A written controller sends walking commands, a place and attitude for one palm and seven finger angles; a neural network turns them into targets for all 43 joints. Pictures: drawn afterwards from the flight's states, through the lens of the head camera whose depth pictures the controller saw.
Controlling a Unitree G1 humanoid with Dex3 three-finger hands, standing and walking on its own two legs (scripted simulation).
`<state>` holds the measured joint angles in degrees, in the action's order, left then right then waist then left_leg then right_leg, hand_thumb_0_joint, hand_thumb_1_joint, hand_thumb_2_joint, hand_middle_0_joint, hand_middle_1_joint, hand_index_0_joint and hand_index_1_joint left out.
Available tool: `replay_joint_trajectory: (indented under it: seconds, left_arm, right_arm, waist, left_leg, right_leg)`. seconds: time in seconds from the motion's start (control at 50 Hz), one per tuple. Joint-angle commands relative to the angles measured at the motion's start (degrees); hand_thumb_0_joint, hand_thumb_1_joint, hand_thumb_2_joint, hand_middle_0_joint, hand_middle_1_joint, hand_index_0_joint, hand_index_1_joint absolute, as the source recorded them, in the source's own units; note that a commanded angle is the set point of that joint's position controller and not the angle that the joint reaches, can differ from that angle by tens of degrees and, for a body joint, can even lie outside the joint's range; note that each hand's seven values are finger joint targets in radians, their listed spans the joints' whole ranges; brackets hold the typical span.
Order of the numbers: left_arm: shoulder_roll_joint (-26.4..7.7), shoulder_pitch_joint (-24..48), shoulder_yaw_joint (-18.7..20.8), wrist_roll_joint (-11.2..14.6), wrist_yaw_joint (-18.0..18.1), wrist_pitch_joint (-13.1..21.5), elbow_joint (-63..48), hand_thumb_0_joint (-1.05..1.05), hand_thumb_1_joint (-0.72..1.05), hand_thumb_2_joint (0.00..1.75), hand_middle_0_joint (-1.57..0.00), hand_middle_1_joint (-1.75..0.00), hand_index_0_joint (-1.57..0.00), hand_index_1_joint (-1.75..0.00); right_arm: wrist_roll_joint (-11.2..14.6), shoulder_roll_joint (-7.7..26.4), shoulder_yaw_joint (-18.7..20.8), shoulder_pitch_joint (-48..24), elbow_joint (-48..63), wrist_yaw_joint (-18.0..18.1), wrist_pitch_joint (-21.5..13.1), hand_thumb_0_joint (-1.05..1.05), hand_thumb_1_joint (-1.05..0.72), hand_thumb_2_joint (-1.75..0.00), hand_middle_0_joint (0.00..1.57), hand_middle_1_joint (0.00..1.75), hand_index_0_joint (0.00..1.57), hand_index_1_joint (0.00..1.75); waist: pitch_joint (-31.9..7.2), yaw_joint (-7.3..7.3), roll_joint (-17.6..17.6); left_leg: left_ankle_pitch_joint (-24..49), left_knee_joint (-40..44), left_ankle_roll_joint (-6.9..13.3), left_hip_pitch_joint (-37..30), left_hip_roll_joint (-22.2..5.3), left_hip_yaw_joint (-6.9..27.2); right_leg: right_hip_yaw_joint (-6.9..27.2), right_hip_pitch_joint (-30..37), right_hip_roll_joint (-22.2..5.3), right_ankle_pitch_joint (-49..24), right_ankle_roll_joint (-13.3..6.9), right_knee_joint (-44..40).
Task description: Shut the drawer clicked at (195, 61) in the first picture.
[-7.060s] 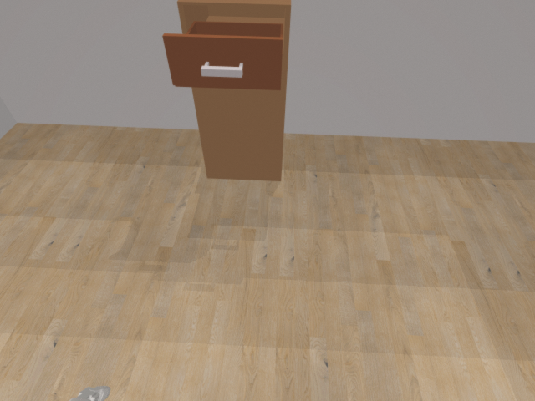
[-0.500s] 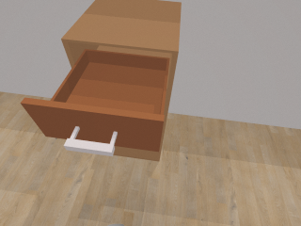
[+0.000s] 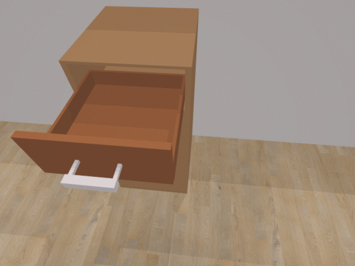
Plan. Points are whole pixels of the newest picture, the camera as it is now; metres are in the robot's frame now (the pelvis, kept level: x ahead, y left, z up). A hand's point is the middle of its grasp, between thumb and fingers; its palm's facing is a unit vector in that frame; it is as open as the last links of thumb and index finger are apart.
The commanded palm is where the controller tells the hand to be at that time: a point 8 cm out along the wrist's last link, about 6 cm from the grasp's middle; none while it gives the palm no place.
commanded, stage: come to a stop and stand still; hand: left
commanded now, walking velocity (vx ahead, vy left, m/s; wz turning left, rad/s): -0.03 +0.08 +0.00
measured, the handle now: (93, 174) +0.31 +0.23 +0.02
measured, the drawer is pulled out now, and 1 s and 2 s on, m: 0.30 0.30 0.29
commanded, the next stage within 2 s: look again from close up in 0.46 s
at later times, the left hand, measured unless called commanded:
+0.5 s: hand out of the picture -0.04 +0.18 -0.17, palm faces +0.06 -0.98 -0.18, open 7.4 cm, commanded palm none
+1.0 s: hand out of the picture +0.00 +0.23 -0.16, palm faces +0.04 -0.97 -0.22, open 7.3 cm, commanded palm none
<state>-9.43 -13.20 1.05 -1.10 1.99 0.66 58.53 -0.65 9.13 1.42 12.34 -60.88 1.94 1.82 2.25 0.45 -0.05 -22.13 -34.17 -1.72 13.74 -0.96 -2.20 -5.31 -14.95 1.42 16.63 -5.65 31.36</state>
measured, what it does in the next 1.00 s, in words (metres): steps on the spot: left foot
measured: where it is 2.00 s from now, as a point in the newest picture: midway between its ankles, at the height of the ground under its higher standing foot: outside the picture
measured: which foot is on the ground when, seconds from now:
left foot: up 0.00-0.02, down 0.04-1.00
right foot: down 0.00-1.00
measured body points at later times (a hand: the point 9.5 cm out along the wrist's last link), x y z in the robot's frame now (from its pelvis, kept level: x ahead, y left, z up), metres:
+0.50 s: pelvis -0.03 +0.01 +0.01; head -0.02 +0.01 +0.46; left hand -0.04 +0.23 -0.15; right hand -0.08 -0.19 -0.16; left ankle -0.02 +0.14 -0.73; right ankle +0.00 -0.06 -0.73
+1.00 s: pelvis -0.01 +0.05 +0.01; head -0.01 +0.03 +0.45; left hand +0.00 +0.28 -0.14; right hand -0.02 -0.15 -0.17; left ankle -0.03 +0.14 -0.73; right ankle +0.00 -0.05 -0.73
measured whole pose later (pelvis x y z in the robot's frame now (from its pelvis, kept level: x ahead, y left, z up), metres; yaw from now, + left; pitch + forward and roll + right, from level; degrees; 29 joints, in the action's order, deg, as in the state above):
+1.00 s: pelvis -0.01 +0.05 +0.01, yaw +0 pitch -1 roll +1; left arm -8.0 -16.9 -0.4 -0.2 1.9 1.2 61.9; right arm -1.2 7.8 -1.8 19.5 -62.7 1.6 -1.7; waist -0.3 0.0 -2.2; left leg -15.4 -25.1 2.8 9.2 2.3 -3.9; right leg -3.8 -13.3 -1.2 13.8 -1.2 27.8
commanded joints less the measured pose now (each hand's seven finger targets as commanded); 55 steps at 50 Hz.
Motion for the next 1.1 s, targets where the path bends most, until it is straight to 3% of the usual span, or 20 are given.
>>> replay_joint_trajectory:
  seconds: [0.0,0.04,0.06,0.08,0.18,0.26,0.52,0.54,0.56,0.58,0.6,0.62,0.64,0.68,0.72,0.74,0.8,0.82,1.0,1.08]
  left_arm:
    - [-8.4,-2.5,2.2,0.4,0.6,0.1,-2.0,0.0,0.9,0.9,-0.2,-0.3,-0.2,-0.3]
    - [-6.7,-2.0,2.0,0.4,0.5,-0.2,-2.6,0.0,0.9,0.9,-0.2,-0.3,-0.2,-0.3]
    - [-6.4,-1.8,1.8,0.2,0.5,-0.3,-2.5,0.0,0.9,0.9,-0.2,-0.3,-0.2,-0.3]
    - [-6.7,-0.9,1.8,0.3,0.3,-0.6,-2.1,0.0,0.9,0.9,-0.2,-0.3,-0.2,-0.3]
    - [-6.2,-1.8,1.4,0.2,-0.2,-0.6,-0.5,0.0,0.9,0.9,-0.2,-0.3,-0.2,-0.3]
    - [-5.8,-2.5,1.3,0.2,-0.3,-0.6,0.0,0.0,0.9,0.9,-0.2,-0.3,-0.2,-0.3]
    - [-2.6,-7.8,0.5,0.5,-0.3,0.5,3.3,0.0,0.9,0.9,-0.2,-0.3,-0.2,-0.3]
    - [-4.2,-12.2,-0.4,-0.2,2.0,1.8,5.0,0.0,0.9,0.9,-0.2,-0.3,-0.2,-0.3]
    - [-7.5,-9.4,0.2,0.0,1.5,2.0,2.2,0.0,0.9,0.9,-0.2,-0.3,-0.2,-0.3]
    - [-6.8,-6.9,0.5,0.0,1.1,2.0,1.1,0.0,0.9,0.9,-0.2,-0.3,-0.2,-0.3]
    - [-6.7,-5.6,0.6,-0.1,1.1,2.3,0.8,0.0,0.9,0.9,-0.2,-0.3,-0.2,-0.3]
    - [-7.0,-5.1,0.8,0.1,1.1,2.5,0.1,0.0,0.9,0.9,-0.2,-0.3,-0.2,-0.3]
    - [-5.7,-5.3,0.7,0.3,1.0,2.5,0.4,0.0,0.9,0.9,-0.2,-0.3,-0.2,-0.3]
    - [-3.1,-5.6,0.2,0.4,0.8,2.2,0.9,0.0,0.9,0.9,-0.2,-0.3,-0.2,-0.3]
    - [-2.4,-6.8,-0.1,0.5,0.5,1.5,1.3,0.0,0.9,0.9,-0.2,-0.3,-0.2,-0.3]
    - [-1.8,-7.7,-0.3,0.5,0.4,1.5,1.6,0.0,0.9,0.9,-0.2,-0.3,-0.2,-0.3]
    - [-1.8,-8.5,-0.7,0.7,0.2,1.4,2.4,0.0,0.9,0.9,-0.2,-0.3,-0.2,-0.3]
    - [-1.8,-8.4,-0.7,0.6,0.2,1.2,2.3,0.0,0.9,0.9,-0.2,-0.3,-0.2,-0.3]
    - [-2.8,-7.4,-0.6,0.8,0.3,1.0,1.9,0.0,0.9,0.9,-0.2,-0.3,-0.2,-0.3]
    - [-3.1,-7.4,-0.6,0.8,0.3,0.9,2.3,0.0,0.9,0.9,-0.2,-0.3,-0.2,-0.3]
  right_arm:
    - [0.1,2.8,0.5,6.2,1.1,0.2,-1.2,0.0,-0.9,-0.9,0.2,0.3,0.2,0.3]
    - [-0.2,4.5,0.6,5.6,1.2,0.3,-1.5,0.0,-0.9,-0.9,0.2,0.3,0.2,0.3]
    - [-0.3,4.4,0.5,5.0,1.5,0.2,-1.2,0.0,-0.9,-0.9,0.2,0.3,0.2,0.3]
    - [-0.2,3.6,0.3,3.7,1.3,0.1,-1.3,0.0,-0.9,-0.9,0.2,0.3,0.2,0.3]
    - [-0.5,2.8,-0.2,6.1,0.4,-0.3,-1.2,0.0,-0.9,-0.9,0.2,0.3,0.2,0.3]
    - [-0.7,2.5,-0.4,9.2,-0.6,-0.5,-1.2,0.0,-0.9,-0.9,0.2,0.3,0.2,0.3]
    - [-0.4,0.2,-1.4,13.1,-3.2,0.0,-2.7,0.0,-0.9,-0.9,0.2,0.3,0.2,0.3]
    - [-0.1,4.4,-0.7,4.2,0.3,-0.9,-3.2,0.0,-0.9,-0.9,0.2,0.3,0.2,0.3]
    - [-0.1,0.6,-0.9,9.7,2.1,-1.1,-2.1,0.0,-0.9,-0.9,0.2,0.3,0.2,0.3]
    - [-0.4,0.3,-0.7,11.0,1.1,-1.1,-2.1,0.0,-0.9,-0.9,0.2,0.3,0.2,0.3]
    - [-0.4,0.0,-0.9,14.1,0.3,-1.3,-2.3,0.0,-0.9,-0.9,0.2,0.3,0.2,0.3]
    - [-0.4,-0.6,-1.1,16.1,0.2,-1.4,-2.5,0.0,-0.9,-0.9,0.2,0.3,0.2,0.3]
    - [-0.3,-0.3,-1.3,16.5,0.3,-1.3,-2.8,0.0,-0.9,-0.9,0.2,0.3,0.2,0.3]
    - [-0.4,0.8,-1.3,16.1,0.3,-0.9,-3.3,0.0,-0.9,-0.9,0.2,0.3,0.2,0.3]
    - [-0.4,1.2,-1.6,13.8,0.8,-0.6,-3.8,0.0,-0.9,-0.9,0.2,0.3,0.2,0.3]
    - [-0.4,1.6,-1.8,13.1,1.1,-0.5,-4.0,0.0,-0.9,-0.9,0.2,0.3,0.2,0.3]
    - [-0.2,2.9,-2.0,12.3,1.1,-0.2,-4.2,0.0,-0.9,-0.9,0.2,0.3,0.2,0.3]
    - [-0.2,2.7,-1.9,12.1,0.8,-0.2,-4.3,0.0,-0.9,-0.9,0.2,0.3,0.2,0.3]
    - [-0.2,4.2,-2.1,10.7,-0.6,-0.1,-4.5,0.0,-0.9,-0.9,0.2,0.3,0.2,0.3]
    - [-0.1,4.4,-2.1,9.5,-1.2,0.0,-4.4,0.0,-0.9,-0.9,0.2,0.3,0.2,0.3]
  waist:
    - [-4.4,-0.81,3.1]
    - [-4.2,0.01,-1.8]
    - [-3.3,0.18,-1.4]
    - [-1.8,0.39,-5.2]
    - [3.2,0.08,0.8]
    - [4.0,-0.35,1.6]
    - [2.7,0.29,-0.3]
    - [6.0,3.03,-3.3]
    - [-1.5,-1.52,-0.8]
    - [0.1,-2.17,-1.3]
    - [-2.5,-3.57,-1.0]
    - [-4.5,-3.71,-1.5]
    - [-3.4,-3.79,0.2]
    - [0.6,-2.91,0.5]
    - [4.8,-1.27,-5.6]
    - [5.2,-0.57,-5.3]
    - [4.9,-0.14,-0.5]
    - [5.1,-0.02,-2.2]
    - [1.2,-0.23,1.8]
    - [0.6,-0.18,0.4]
  left_leg:
    - [12.4,11.1,0.6,-5.2,-1.9,0.6]
    - [22.1,10.1,2.4,-7.7,-5.7,3.1]
    - [18.6,10.1,2.6,-6.0,-6.3,2.8]
    - [14.8,12.3,2.8,-3.1,-6.0,3.9]
    - [4.1,14.3,2.6,-0.3,-3.4,3.2]
    - [2.4,15.1,2.9,-0.3,-3.0,3.2]
    - [6.0,17.4,3.0,0.8,-3.9,3.9]
    - [4.4,4.7,0.9,5.2,-4.4,-0.5]
    - [0.8,-0.3,1.4,2.6,-1.0,2.0]
    - [1.3,-1.8,2.0,1.2,-1.3,1.7]
    - [4.3,-1.0,2.2,-0.6,-1.6,1.1]
    - [7.0,2.3,2.0,-3.8,-1.4,0.7]
    - [7.3,4.3,2.3,-3.8,-1.5,1.6]
    - [6.8,8.6,3.2,0.3,-3.3,3.8]
    - [6.7,14.0,4.0,5.4,-4.9,7.0]
    - [7.2,15.5,4.5,7.3,-5.4,8.2]
    - [7.1,16.3,4.5,7.1,-4.9,7.5]
    - [7.6,17.3,4.5,6.4,-5.1,7.6]
    - [15.7,16.0,4.7,0.0,-4.7,6.3]
    - [18.7,15.3,4.5,-2.1,-4.6,5.5]
  right_leg:
    - [13.4,4.4,-14.3,-32.1,-1.8,-4.8]
    - [10.5,1.1,-10.0,-20.7,1.2,-5.4]
    - [10.6,0.9,-9.5,-14.9,2.0,-7.7]
    - [10.1,1.8,-9.2,-10.5,2.4,-8.6]
    - [12.4,-0.9,-9.0,7.1,2.3,-16.0]
    - [11.7,-2.8,-8.5,11.3,2.7,-17.8]
    - [9.3,1.2,-7.5,2.4,2.4,-14.8]
    - [11.4,0.1,-10.6,-8.1,5.5,-15.1]
    - [18.9,-0.5,-15.3,8.0,1.5,-18.5]
    - [18.5,-5.3,-15.6,15.3,-0.9,-19.7]
    - [15.6,-5.6,-14.7,12.4,-1.7,-18.5]
    - [13.2,-5.1,-13.4,8.4,-2.0,-16.3]
    - [11.9,-5.4,-11.7,8.0,-1.2,-14.4]
    - [10.2,-4.9,-9.2,7.0,0.0,-11.8]
    - [8.4,-2.0,-6.8,2.3,1.1,-8.5]
    - [7.7,0.6,-6.0,-1.1,1.6,-7.2]
    - [7.8,3.5,-6.4,-3.9,1.9,-7.5]
    - [7.7,3.1,-6.2,-4.2,2.0,-7.1]
    - [7.5,5.1,-7.3,-9.8,2.8,-6.9]
    - [7.6,5.2,-7.6,-11.7,2.9,-6.9]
